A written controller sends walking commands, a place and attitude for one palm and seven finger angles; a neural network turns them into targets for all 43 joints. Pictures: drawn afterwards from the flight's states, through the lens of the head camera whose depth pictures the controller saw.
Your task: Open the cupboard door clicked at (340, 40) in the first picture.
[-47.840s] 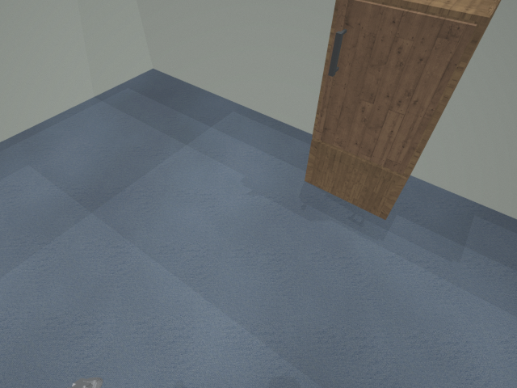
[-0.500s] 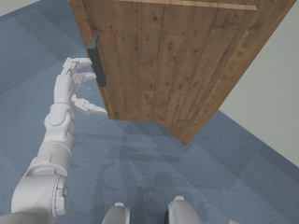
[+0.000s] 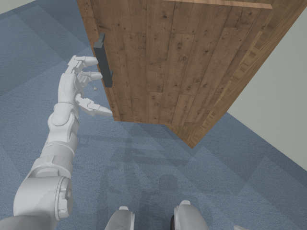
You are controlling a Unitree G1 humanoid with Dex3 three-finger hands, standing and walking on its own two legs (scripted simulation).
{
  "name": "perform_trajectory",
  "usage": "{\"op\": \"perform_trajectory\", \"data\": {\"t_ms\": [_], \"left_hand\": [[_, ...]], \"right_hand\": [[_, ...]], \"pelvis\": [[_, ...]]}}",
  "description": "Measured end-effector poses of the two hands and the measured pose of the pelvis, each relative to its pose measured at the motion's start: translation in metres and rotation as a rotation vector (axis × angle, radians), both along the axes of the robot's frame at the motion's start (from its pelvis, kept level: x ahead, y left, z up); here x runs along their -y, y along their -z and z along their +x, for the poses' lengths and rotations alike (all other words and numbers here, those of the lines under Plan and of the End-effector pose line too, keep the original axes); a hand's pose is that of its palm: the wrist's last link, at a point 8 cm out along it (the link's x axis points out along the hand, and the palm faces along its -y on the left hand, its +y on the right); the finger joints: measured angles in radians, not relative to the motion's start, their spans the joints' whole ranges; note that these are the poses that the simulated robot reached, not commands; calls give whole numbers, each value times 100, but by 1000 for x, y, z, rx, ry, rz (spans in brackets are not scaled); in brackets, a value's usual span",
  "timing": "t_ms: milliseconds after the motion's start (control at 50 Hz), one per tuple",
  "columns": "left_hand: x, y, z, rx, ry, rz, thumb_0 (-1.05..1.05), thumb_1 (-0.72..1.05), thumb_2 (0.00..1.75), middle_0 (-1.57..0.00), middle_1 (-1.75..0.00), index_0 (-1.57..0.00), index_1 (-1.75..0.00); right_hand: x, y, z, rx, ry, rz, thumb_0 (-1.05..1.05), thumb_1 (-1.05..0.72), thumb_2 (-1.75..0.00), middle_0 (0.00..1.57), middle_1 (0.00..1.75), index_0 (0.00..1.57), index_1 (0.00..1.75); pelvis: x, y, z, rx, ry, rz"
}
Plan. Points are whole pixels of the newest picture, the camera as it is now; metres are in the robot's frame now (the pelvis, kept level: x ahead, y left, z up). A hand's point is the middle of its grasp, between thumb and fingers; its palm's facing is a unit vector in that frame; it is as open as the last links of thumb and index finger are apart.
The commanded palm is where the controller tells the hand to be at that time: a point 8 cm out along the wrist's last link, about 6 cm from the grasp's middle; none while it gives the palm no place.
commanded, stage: move the hooked fingers beside the handle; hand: left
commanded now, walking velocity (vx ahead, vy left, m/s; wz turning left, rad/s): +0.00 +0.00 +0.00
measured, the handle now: (105, 62) +0.55 +0.14 +0.06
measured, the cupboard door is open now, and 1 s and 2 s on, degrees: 41 41 41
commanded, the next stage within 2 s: none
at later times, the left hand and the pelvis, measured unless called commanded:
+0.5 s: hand (94, 86) +0.47 +0.16 +0.06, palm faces -0.06 -1.00 -0.02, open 13.9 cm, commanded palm +0.44 +0.21 +0.06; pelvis -0.01 +0.00 +0.00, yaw -1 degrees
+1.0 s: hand (88, 88) +0.46 +0.17 +0.06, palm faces -0.06 -1.00 -0.04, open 14.0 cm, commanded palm +0.44 +0.23 +0.06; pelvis +0.00 -0.01 +0.00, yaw -2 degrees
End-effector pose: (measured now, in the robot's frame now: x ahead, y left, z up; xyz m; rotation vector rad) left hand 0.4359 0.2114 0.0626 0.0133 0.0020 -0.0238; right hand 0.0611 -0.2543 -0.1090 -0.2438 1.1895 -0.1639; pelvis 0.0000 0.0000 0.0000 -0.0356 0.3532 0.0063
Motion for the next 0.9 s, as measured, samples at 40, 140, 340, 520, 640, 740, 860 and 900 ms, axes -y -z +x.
{"op": "perform_trajectory", "data": {"t_ms": [40,140,340,520,640,740,860,900], "left_hand": [[0,0,1,0,2,1,-1,-50,30,-25,-121,-23,-122],[-2,0,3,0,11,4,-1,-50,30,-27,-121,-25,-124],[-5,1,8,-6,28,1,-1,-50,30,-29,-122,-28,-124],[-7,5,13,-17,39,6,-1,-50,30,-30,-121,-30,-124],[-7,4,13,-17,40,11,-1,-50,30,-30,-121,-30,-123],[-7,3,10,-22,44,18,-1,-50,30,-30,-120,-29,-121],[-8,1,6,-19,43,18,-1,-50,30,-30,-120,-29,-120],[-10,0,5,-20,41,20,-1,-50,30,-30,-120,-29,-120]], "right_hand": [[0,0,-2,-4,2,-1,1,-91,-89,20,30,20,30],[2,0,-7,-10,10,-9,1,-91,-89,20,30,20,30],[7,0,-16,-19,27,-23,1,-91,-89,20,30,20,30],[10,0,-23,-24,46,-31,1,-91,-89,20,30,20,30],[9,0,-27,-30,58,-27,1,-91,-89,20,30,20,30],[8,-1,-26,-21,69,-20,1,-91,-89,20,30,20,30],[9,-3,-21,-5,68,-19,1,-91,-89,20,30,20,30],[10,-3,-20,2,65,-23,1,-91,-89,20,30,20,30]], "pelvis": [[0,0,0,0,1,1],[1,1,-2,-2,3,1],[3,3,-5,-9,12,4],[3,5,-7,-18,21,4],[3,4,-5,-20,29,7],[3,2,-3,-14,34,8],[5,0,-3,-5,35,10],[5,0,-3,-4,34,10]]}}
